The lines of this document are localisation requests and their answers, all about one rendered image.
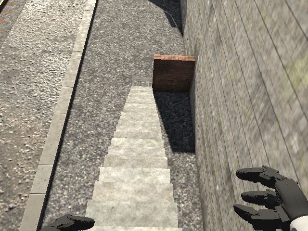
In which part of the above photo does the right robot forearm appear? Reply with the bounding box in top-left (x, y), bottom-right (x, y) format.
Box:
top-left (290, 216), bottom-right (308, 231)

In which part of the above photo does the robot right hand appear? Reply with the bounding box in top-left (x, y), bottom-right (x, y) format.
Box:
top-left (233, 166), bottom-right (308, 231)

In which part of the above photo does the robot left hand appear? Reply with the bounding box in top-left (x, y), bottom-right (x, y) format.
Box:
top-left (38, 214), bottom-right (95, 231)

